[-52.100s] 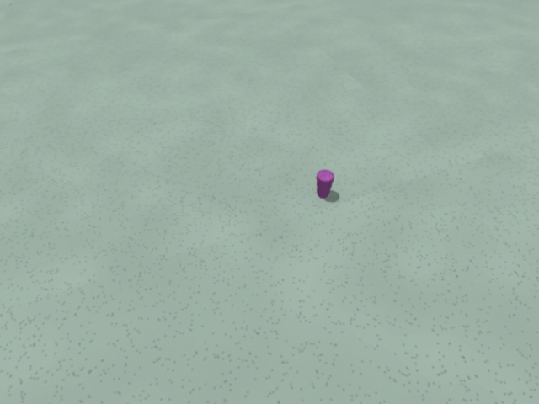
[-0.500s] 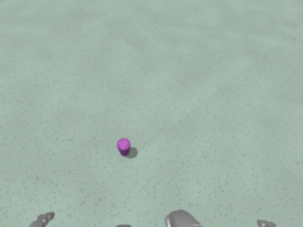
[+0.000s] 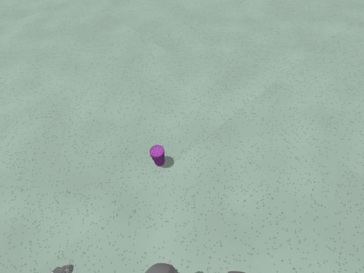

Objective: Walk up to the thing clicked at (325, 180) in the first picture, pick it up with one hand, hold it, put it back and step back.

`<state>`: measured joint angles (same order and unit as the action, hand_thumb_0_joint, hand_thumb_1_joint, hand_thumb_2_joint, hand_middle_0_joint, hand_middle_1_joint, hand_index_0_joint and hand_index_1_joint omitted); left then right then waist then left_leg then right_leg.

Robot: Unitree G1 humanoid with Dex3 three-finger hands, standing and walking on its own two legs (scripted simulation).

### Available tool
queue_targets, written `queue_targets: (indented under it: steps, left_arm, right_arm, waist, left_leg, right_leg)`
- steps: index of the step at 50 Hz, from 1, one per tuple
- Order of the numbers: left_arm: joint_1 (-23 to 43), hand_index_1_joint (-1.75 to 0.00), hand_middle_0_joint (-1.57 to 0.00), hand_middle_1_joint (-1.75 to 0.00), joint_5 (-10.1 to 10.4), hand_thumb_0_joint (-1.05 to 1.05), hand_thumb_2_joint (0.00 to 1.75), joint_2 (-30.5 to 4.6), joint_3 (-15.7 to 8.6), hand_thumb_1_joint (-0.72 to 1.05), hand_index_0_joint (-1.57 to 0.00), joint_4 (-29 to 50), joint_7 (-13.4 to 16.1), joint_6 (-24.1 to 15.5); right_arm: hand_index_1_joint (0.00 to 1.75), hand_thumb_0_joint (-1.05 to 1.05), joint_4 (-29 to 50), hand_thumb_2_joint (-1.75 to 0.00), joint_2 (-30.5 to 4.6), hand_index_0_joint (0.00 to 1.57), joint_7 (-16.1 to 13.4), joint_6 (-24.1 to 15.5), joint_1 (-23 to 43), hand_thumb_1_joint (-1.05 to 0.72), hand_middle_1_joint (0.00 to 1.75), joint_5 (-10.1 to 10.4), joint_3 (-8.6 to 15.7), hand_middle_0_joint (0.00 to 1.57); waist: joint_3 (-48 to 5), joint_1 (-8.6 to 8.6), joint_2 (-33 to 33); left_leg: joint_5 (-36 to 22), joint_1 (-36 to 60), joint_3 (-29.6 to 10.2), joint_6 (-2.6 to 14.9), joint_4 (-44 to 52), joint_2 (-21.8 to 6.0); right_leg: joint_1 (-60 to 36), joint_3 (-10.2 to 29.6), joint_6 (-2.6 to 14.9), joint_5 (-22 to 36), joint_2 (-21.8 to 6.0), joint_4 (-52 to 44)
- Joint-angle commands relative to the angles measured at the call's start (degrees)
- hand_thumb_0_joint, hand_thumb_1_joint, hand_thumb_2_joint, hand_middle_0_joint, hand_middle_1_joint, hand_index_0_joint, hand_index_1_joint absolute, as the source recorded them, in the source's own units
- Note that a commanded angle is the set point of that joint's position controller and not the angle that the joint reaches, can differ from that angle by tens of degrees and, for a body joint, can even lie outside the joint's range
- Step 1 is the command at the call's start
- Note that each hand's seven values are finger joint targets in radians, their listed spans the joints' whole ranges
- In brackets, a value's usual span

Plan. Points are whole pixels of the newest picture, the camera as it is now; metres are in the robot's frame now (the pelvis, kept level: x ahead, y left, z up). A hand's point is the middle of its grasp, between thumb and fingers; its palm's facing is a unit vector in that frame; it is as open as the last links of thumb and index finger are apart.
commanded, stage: step back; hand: left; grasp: from the side
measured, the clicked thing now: (158, 156) +0.80 +0.22 -0.69
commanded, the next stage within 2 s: stand in 1.60 s
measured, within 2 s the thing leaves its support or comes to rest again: neither
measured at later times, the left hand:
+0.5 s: hand out of the picture -0.11 +0.23 -0.15, palm faces -0.03 -0.91 -0.41, open 7.4 cm
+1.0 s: hand out of the picture -0.21 +0.23 -0.14, palm faces +0.06 -0.92 -0.38, open 7.4 cm
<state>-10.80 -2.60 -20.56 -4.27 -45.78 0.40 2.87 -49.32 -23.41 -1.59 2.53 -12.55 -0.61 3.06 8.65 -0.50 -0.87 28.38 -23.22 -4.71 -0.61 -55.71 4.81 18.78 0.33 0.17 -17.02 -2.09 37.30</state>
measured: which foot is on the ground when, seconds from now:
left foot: up 0.00-0.06, down 0.08-0.44, up 0.46-0.70, down 0.72-1.00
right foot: down 0.00-0.08, up 0.10-0.38, down 0.40-1.00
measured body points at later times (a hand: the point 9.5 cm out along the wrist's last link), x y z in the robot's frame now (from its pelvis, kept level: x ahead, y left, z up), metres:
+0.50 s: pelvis -0.18 -0.04 -0.01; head -0.13 -0.05 +0.44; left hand -0.11 +0.28 -0.12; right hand -0.04 -0.36 -0.12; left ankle -0.08 +0.11 -0.69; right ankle -0.19 -0.16 -0.73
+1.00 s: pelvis -0.25 -0.04 +0.00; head -0.25 -0.04 +0.45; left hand -0.22 +0.28 -0.12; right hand -0.16 -0.34 -0.13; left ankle -0.24 +0.09 -0.72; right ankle -0.22 -0.15 -0.73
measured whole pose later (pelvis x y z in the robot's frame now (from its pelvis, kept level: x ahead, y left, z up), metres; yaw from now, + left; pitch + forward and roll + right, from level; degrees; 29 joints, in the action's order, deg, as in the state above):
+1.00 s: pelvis -0.25 -0.04 +0.00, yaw +3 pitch -3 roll -1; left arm -13.4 -2.0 -21.1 -3.6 -57.4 -0.8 -0.8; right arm -56.6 -19.9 1.0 1.0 -11.3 -1.9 2.5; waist 2.8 -0.7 -1.6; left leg 22.9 -15.0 -3.5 0.3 -37.8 -0.1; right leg 13.7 -1.1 1.2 -15.7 0.9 32.5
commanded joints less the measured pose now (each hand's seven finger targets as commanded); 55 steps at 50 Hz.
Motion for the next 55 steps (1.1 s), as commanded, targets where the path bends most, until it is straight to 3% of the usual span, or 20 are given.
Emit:
queue_targets:
  steps: [1,3,5,6,9,14,19,20,21,22,23,26,32,35,36,37,38,46,49,55]
  left_arm:
    - [2.2,-0.30,-0.20,-0.30,1.0,0.00,0.90,-14.7,-3.8,0.90,-0.20,5.9,1.5,-0.8]
    - [1.6,-0.30,-0.20,-0.30,1.5,0.00,0.90,-12.6,-2.5,0.90,-0.20,6.6,1.1,0.0]
    - [4.7,-0.30,-0.20,-0.30,2.1,0.00,0.90,-12.2,-3.1,0.90,-0.20,7.5,1.7,0.3]
    - [5.6,-0.30,-0.20,-0.30,1.5,0.00,0.90,-13.2,-3.6,0.90,-0.20,6.4,2.0,0.5]
    - [0.9,-0.30,-0.20,-0.30,2.4,0.00,0.90,-12.8,-3.6,0.90,-0.20,3.3,1.5,0.6]
    - [0.9,-0.30,-0.20,-0.30,1.4,0.00,0.90,-11.8,-3.4,0.90,-0.20,2.9,0.6,-0.5]
    - [-7.2,-0.30,-0.20,-0.30,1.2,0.00,0.90,-10.8,-2.9,0.90,-0.20,-2.1,0.4,-1.5]
    - [-7.6,-0.30,-0.20,-0.30,0.5,0.00,0.90,-12.8,-3.5,0.90,-0.20,-2.5,0.5,-1.8]
    - [-7.2,-0.30,-0.20,-0.30,-0.3,0.00,0.90,-17.4,-4.8,0.90,-0.20,-1.6,0.4,-2.2]
    - [-2.9,-0.30,-0.20,-0.30,-0.3,0.00,0.90,-24.3,-6.1,0.90,-0.20,0.3,0.6,-1.8]
    - [0.2,-0.30,-0.20,-0.30,0.0,0.00,0.90,-23.6,-5.8,0.90,-0.20,1.9,0.9,-2.2]
    - [6.7,-0.30,-0.20,-0.30,-0.3,0.00,0.90,-15.9,-3.7,0.90,-0.20,2.3,1.5,-3.1]
    - [-1.7,-0.30,-0.20,-0.30,-0.4,0.00,0.90,-17.2,-4.5,0.90,-0.20,-0.1,1.0,-3.7]
    - [1.3,-0.30,-0.20,-0.30,0.5,0.00,0.90,-16.1,-3.1,0.90,-0.20,-0.1,0.4,-3.0]
    - [-0.5,-0.30,-0.20,-0.30,0.6,0.00,0.90,-12.9,-1.9,0.90,-0.20,-0.4,0.3,-2.9]
    - [-0.4,-0.30,-0.20,-0.30,1.5,0.00,0.90,-9.0,-0.6,0.90,-0.20,-0.2,-0.1,-2.9]
    - [4.3,-0.30,-0.20,-0.30,1.5,0.00,0.90,-14.5,-2.4,0.90,-0.20,-1.3,0.5,-2.9]
    - [-2.9,-0.30,-0.20,-0.30,0.8,0.00,0.90,-11.1,-2.2,0.90,-0.20,-7.9,-0.2,-5.3]
    - [-0.3,-0.30,-0.20,-0.30,0.0,0.00,0.90,-18.3,-3.2,0.90,-0.20,-7.5,0.2,-6.0]
    - [5.5,-0.30,-0.20,-0.30,0.7,0.00,0.90,-14.8,-2.1,0.90,-0.20,-6.6,0.0,-6.0]
  right_arm:
    - [0.30,0.00,4.0,-0.90,-7.9,0.20,-0.3,-2.5,-2.2,-0.90,0.30,-0.3,2.4,0.20]
    - [0.30,0.00,3.1,-0.90,-10.4,0.20,-0.3,-2.9,-3.5,-0.90,0.30,-1.1,3.6,0.20]
    - [0.30,0.00,5.0,-0.90,-20.8,0.20,0.2,-2.7,-0.1,-0.90,0.30,-1.1,5.4,0.20]
    - [0.30,0.00,4.7,-0.90,-19.4,0.20,0.1,-2.9,1.0,-0.90,0.30,-1.4,5.5,0.20]
    - [0.30,0.00,5.2,-0.90,-13.9,0.20,-0.7,-2.9,5.9,-0.90,0.30,-1.5,3.5,0.20]
    - [0.30,0.00,5.9,-0.90,-12.5,0.20,-0.4,-2.1,3.3,-0.90,0.30,-1.9,3.6,0.20]
    - [0.30,0.00,6.3,-0.90,-14.5,0.20,0.2,-0.1,6.3,-0.90,0.30,-0.7,3.8,0.20]
    - [0.30,0.00,6.4,-0.90,-12.5,0.20,0.4,0.1,5.9,-0.90,0.30,-0.3,3.1,0.20]
    - [0.30,0.00,7.5,-0.90,-9.0,0.20,0.5,-0.1,5.9,-0.90,0.30,0.0,2.1,0.20]
    - [0.30,0.00,8.4,-0.90,-8.6,0.20,-0.6,-0.2,9.5,-0.90,0.30,0.0,2.6,0.20]
    - [0.30,0.00,8.2,-0.90,-10.9,0.20,-0.8,0.0,9.7,-0.90,0.30,0.0,3.7,0.20]
    - [0.30,0.00,4.3,-0.90,-9.7,0.20,-0.3,-0.4,3.7,-0.90,0.30,0.5,2.8,0.20]
    - [0.30,0.00,3.5,-0.90,-9.0,0.20,1.0,-1.8,5.7,-0.90,0.30,-1.2,2.5,0.20]
    - [0.30,0.00,-1.1,-0.90,-7.8,0.20,1.2,-3.1,-0.3,-0.90,0.30,-1.1,3.1,0.20]
    - [0.30,0.00,-2.3,-0.90,-9.1,0.20,1.0,-3.5,-1.6,-0.90,0.30,-1.7,3.8,0.20]
    - [0.30,0.00,-1.7,-0.90,-13.5,0.20,1.0,-3.8,-0.3,-0.90,0.30,-2.3,4.4,0.20]
    - [0.30,0.00,-0.9,-0.90,-18.1,0.20,1.4,-3.8,2.0,-0.90,0.30,-1.7,4.7,0.20]
    - [0.30,0.00,-1.6,-0.90,-9.5,0.20,2.0,-3.2,7.0,-0.90,0.30,-1.1,2.3,0.20]
    - [0.30,0.00,-2.6,-0.90,-8.0,0.20,1.8,-2.8,5.5,-0.90,0.30,-0.7,2.1,0.20]
    - [0.30,0.00,-6.0,-0.90,-6.6,0.20,2.1,-4.6,-0.3,-0.90,0.30,-0.8,1.9,0.20]
  waist:
    - [-11.9,-0.61,12.3]
    - [-12.7,-0.24,6.1]
    - [-11.7,2.30,-11.8]
    - [-9.9,2.12,-8.3]
    - [-8.4,-1.73,-4.3]
    - [-10.1,1.42,-7.7]
    - [-15.8,-1.49,-11.3]
    - [-14.7,-1.44,-7.8]
    - [-12.2,-1.30,4.6]
    - [-9.4,-4.79,18.6]
    - [-5.2,-3.29,14.6]
    - [-5.6,1.68,6.7]
    - [-8.2,-4.13,11.4]
    - [-9.0,-0.12,9.9]
    - [-9.9,0.02,4.6]
    - [-9.4,0.30,-8.9]
    - [-5.3,2.55,-8.8]
    - [-6.3,-2.14,-5.4]
    - [-2.7,-1.64,7.8]
    - [-7.4,1.39,8.5]
  left_leg:
    - [-6.0,2.7,4.8,0.97,22.8,-3.1]
    - [-22.0,12.4,-0.6,2.75,32.1,-6.7]
    - [-36.8,7.2,-26.2,16.94,35.6,-28.1]
    - [-34.7,2.7,-26.3,18.26,35.8,-28.4]
    - [-36.7,4.1,-10.4,13.47,31.5,-20.0]
    - [-33.5,13.7,-9.2,15.33,29.1,-19.4]
    - [-30.0,10.6,-5.6,10.12,23.3,-16.6]
    - [-23.0,3.9,-4.6,6.97,20.5,-13.9]
    - [-10.2,-8.5,-1.9,3.03,11.4,-5.2]
    - [6.6,-8.8,-1.1,0.30,-2.0,0.6]
    - [6.8,-6.4,-7.7,-0.35,-10.7,-2.3]
    - [-1.8,-5.2,-4.8,0.31,-14.1,1.2]
    - [2.9,-3.9,1.7,-0.32,11.0,-3.7]
    - [-7.8,14.0,5.6,1.66,34.4,-2.8]
    - [-8.7,21.2,-0.5,2.63,35.5,-5.0]
    - [7.9,21.4,-22.9,7.79,40.8,-17.9]
    - [20.4,4.7,-28.7,14.24,44.7,-24.0]
    - [1.3,0.1,-5.8,5.76,31.6,-12.7]
    - [3.2,-1.5,-0.6,1.14,11.7,-3.2]
    - [-7.5,9.6,3.0,1.39,26.5,-4.8]
  right_leg:
    - [-14.3,10.7,9.97,29.1,-11.1,-1.8]
    - [-4.7,8.8,5.55,18.8,-7.4,3.8]
    - [6.0,4.2,0.86,-21.0,5.8,23.1]
    - [4.8,10.0,1.05,-20.6,6.2,31.7]
    - [7.0,11.0,1.24,-13.3,7.4,38.1]
    - [6.3,5.4,-1.76,-14.1,4.9,20.3]
    - [-8.8,-2.0,0.70,-0.1,4.1,-12.6]
    - [-12.2,2.1,1.75,1.6,2.0,-14.0]
    - [-14.5,18.0,5.17,1.3,-7.6,-15.0]
    - [0.0,32.6,15.73,2.9,-21.6,-19.9]
    - [8.2,34.4,18.21,3.8,-24.4,-21.4]
    - [2.6,12.8,11.16,14.4,-11.3,-11.6]
    - [-10.8,16.0,11.22,-7.5,-12.3,-13.2]
    - [-2.2,11.4,8.24,-5.2,-10.3,-8.8]
    - [4.1,9.4,5.86,-5.0,-8.3,-3.6]
    - [14.6,2.8,1.24,-11.6,-0.8,4.5]
    - [8.2,2.6,0.47,-17.9,-0.1,11.6]
    - [-14.6,-1.4,1.58,-1.1,3.2,-14.5]
    - [-3.0,27.7,10.47,-31.7,-15.8,-26.4]
    - [-2.9,11.6,7.83,-4.2,-10.5,-17.5]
